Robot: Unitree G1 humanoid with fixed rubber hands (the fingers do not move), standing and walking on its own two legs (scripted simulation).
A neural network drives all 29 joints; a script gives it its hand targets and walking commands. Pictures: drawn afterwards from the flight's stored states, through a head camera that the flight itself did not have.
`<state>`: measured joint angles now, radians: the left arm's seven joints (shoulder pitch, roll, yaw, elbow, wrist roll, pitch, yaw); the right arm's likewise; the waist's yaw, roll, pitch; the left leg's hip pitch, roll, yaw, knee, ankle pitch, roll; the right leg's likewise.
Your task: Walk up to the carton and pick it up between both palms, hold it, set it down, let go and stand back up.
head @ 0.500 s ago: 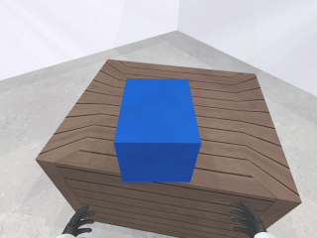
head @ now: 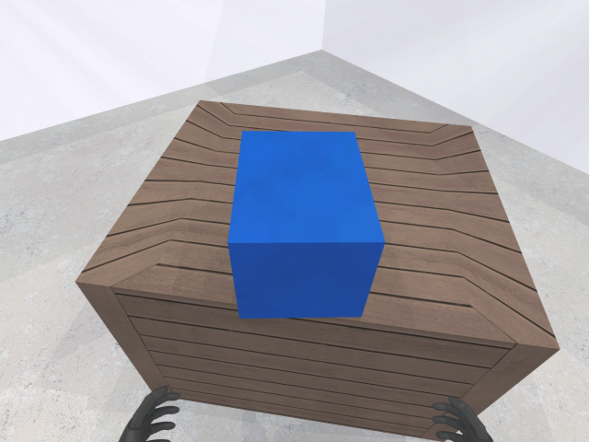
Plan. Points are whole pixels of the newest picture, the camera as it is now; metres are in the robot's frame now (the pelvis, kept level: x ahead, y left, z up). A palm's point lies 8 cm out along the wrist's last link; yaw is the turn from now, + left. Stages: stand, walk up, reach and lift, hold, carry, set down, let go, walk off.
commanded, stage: stand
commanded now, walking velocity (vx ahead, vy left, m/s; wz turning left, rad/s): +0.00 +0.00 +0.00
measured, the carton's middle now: (299, 220) +0.53 +0.01 -0.03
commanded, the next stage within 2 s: none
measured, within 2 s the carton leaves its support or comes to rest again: neither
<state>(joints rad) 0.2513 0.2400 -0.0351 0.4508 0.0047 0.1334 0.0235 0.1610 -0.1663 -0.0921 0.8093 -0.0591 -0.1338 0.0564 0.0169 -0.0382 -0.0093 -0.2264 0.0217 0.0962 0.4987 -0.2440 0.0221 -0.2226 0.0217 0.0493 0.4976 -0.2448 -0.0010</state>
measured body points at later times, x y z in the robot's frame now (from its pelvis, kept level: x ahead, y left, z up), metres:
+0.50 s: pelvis +0.06 +0.01 -0.01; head +0.05 +0.02 +0.44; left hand +0.16 +0.23 -0.13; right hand +0.11 -0.24 -0.14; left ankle +0.02 +0.10 -0.74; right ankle +0.02 -0.12 -0.74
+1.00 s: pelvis +0.05 +0.01 +0.00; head +0.05 +0.01 +0.45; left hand +0.07 +0.24 -0.16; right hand +0.03 -0.23 -0.16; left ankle +0.02 +0.10 -0.74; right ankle +0.02 -0.12 -0.74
